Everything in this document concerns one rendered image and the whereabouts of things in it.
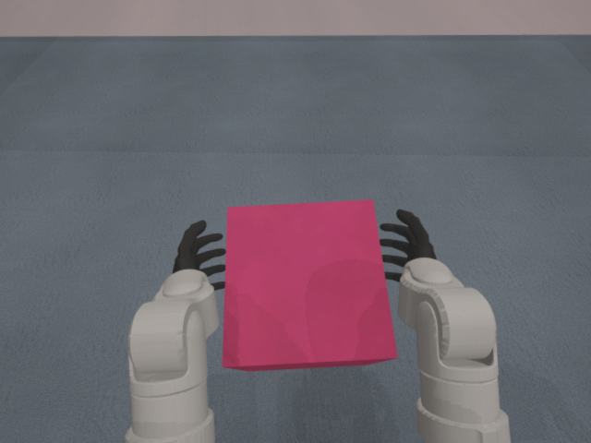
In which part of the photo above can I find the left robot forearm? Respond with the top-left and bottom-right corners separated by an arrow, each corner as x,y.
125,269 -> 220,443

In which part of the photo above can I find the right robot forearm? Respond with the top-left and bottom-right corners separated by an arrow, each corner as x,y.
398,257 -> 511,443

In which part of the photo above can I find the robot left hand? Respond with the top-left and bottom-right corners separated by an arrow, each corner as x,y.
173,220 -> 226,291

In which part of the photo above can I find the robot right hand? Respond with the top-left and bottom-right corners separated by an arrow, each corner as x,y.
380,210 -> 437,282

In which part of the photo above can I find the carton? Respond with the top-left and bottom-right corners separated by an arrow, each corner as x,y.
223,199 -> 398,371

